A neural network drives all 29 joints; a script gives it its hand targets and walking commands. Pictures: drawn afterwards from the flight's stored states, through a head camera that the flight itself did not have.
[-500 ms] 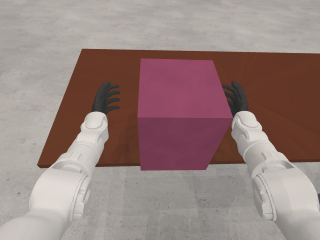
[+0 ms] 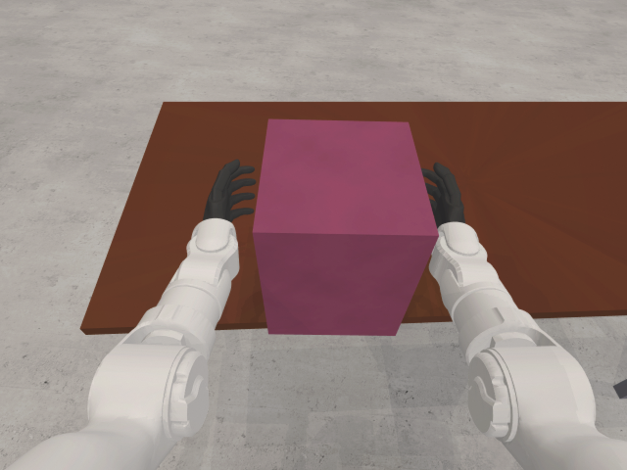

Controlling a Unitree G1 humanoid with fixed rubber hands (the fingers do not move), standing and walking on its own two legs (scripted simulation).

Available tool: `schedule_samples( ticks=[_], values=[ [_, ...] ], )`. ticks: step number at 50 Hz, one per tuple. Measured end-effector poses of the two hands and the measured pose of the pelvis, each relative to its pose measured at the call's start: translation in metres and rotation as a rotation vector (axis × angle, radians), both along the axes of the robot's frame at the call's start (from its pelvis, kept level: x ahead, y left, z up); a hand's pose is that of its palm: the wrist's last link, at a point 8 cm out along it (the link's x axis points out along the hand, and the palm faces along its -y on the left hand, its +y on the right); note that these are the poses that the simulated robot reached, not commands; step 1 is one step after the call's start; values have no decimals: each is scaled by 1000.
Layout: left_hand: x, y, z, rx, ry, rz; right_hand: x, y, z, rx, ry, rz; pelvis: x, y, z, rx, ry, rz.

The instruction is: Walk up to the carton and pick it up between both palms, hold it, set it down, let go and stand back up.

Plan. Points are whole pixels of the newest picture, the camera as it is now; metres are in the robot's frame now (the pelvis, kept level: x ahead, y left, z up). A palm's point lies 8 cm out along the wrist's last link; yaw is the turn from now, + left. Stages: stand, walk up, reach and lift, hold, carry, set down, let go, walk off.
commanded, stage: reach and lift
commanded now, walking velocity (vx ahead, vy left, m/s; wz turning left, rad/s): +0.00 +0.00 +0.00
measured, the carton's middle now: (335, 233) +0.45 +0.00 +0.03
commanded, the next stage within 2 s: none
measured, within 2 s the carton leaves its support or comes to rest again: leaves its support in 1.30 s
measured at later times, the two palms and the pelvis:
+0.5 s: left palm (227, 221) +0.42 +0.15 +0.08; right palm (443, 226) +0.43 -0.14 +0.09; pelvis +0.01 +0.00 +0.01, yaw +0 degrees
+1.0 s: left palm (219, 240) +0.39 +0.15 +0.08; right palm (444, 247) +0.39 -0.14 +0.09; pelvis +0.00 -0.01 +0.01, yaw +1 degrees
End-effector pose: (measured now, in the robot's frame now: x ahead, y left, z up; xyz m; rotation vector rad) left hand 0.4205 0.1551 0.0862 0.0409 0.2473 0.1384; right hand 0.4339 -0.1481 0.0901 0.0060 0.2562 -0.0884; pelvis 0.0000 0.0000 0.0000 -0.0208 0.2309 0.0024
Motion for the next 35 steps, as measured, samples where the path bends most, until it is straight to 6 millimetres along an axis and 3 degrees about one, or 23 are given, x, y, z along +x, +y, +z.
schedule_samples(
  ticks=[21,35],
  values=[
    [2,-7,-6,-11,-10,2,0,3,-1,5,-11,-6,5,0,3,1,-18,-3],
    [-17,-9,-5,-12,-30,0,-27,4,-4,-36,-82,-16,14,-5,9,24,-150,12]
  ],
)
